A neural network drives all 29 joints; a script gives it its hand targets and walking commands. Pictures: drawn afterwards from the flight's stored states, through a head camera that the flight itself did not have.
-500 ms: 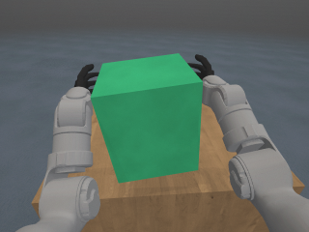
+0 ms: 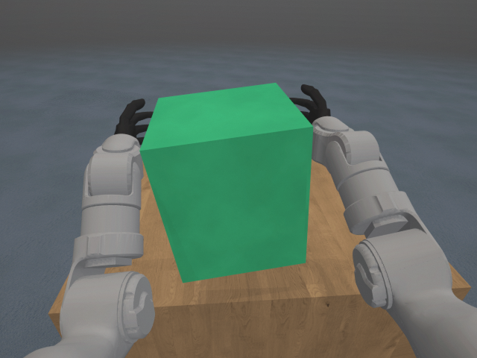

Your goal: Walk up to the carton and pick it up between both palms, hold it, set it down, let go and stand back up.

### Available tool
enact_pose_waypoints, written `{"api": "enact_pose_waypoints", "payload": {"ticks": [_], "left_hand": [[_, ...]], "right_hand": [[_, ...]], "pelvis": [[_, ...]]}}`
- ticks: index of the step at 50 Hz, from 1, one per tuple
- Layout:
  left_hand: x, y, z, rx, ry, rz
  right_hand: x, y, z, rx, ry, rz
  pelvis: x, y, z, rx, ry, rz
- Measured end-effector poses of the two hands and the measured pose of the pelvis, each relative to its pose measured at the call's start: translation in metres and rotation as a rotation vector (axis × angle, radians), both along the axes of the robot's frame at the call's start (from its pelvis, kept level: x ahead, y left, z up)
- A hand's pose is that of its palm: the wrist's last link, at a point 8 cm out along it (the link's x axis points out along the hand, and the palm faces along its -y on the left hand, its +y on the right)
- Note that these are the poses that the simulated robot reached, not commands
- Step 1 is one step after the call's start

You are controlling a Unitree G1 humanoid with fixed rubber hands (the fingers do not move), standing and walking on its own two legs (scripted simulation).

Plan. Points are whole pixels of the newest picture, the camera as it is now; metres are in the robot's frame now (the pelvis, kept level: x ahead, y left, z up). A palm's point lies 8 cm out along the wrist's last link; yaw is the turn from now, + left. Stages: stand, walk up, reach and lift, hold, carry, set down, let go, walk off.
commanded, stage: hold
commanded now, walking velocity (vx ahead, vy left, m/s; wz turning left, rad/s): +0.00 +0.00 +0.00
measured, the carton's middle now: (231, 179) +0.37 -0.01 +0.22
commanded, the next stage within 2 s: set down in 0.68 s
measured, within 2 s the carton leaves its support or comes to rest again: neither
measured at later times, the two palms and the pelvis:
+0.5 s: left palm (127, 145) +0.36 +0.15 +0.29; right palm (318, 129) +0.37 -0.15 +0.30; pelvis +0.00 +0.00 +0.00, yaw +0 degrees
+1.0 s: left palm (118, 126) +0.37 +0.17 +0.31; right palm (313, 108) +0.37 -0.14 +0.34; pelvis +0.00 +0.00 +0.00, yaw +0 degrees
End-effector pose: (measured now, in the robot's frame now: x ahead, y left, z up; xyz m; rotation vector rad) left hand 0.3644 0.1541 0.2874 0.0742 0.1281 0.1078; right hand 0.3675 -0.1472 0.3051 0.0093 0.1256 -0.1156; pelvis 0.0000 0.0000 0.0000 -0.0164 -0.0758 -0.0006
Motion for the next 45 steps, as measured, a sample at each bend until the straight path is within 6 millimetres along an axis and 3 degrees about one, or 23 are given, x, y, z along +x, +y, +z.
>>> {"api": "enact_pose_waypoints", "payload": {"ticks": [36,40,45], "left_hand": [[0.0,0.0,0.0,0.0,-0.001,0.001],[0.0,0.001,0.002,0.002,-0.015,0.0],[0.001,0.003,0.018,0.01,-0.1,0.002]], "right_hand": [[0.0,0.0,0.0,0.0,0.0,0.0],[0.0,0.001,0.005,0.0,-0.015,0.0],[0.001,0.003,0.024,0.024,-0.099,0.001]], "pelvis": [[0.0,0.0,0.0,0.0,0.0,0.0],[0.0,0.0,0.0,0.0,0.0,0.0],[0.0,0.0,0.0,0.0,0.001,0.0]]}}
